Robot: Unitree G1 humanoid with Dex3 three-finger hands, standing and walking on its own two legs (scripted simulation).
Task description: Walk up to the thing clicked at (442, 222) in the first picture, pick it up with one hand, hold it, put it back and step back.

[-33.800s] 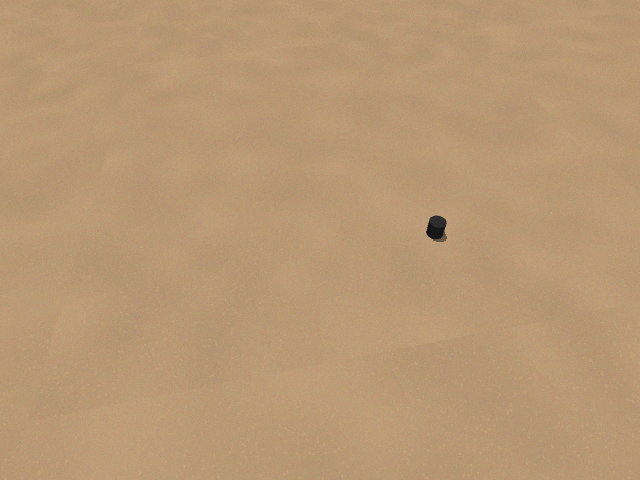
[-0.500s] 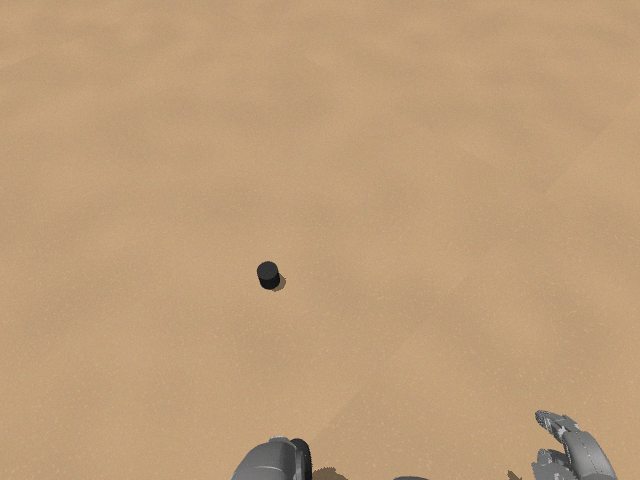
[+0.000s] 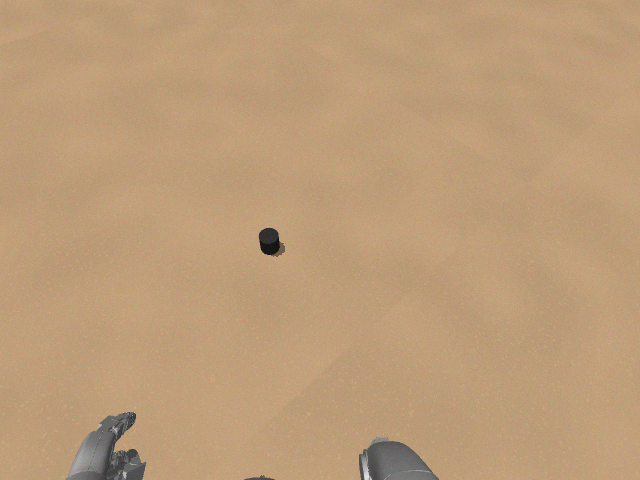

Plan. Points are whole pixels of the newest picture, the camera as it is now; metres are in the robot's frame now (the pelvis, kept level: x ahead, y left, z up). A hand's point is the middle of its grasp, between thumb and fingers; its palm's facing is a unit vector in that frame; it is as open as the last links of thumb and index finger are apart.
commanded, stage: step back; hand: left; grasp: from above
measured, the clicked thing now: (269, 241) +0.92 +0.17 -0.72
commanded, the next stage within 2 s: stand in 1.40 s
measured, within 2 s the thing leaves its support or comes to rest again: neither
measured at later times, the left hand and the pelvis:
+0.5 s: hand out of the picture -0.06 +0.26 -0.14, palm faces -0.03 -0.90 -0.43, open 7.4 cm; pelvis -0.13 -0.02 +0.00, yaw -2 degrees
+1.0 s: hand out of the picture -0.06 +0.25 -0.14, palm faces +0.01 -0.94 -0.34, open 7.4 cm; pelvis -0.13 -0.01 +0.01, yaw -1 degrees
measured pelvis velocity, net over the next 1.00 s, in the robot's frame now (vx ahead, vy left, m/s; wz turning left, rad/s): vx -0.13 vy -0.01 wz -0.02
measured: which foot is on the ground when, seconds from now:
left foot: down 0.00-0.26, up 0.28-0.50, down 0.52-1.00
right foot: up 0.00-0.20, down 0.22-1.00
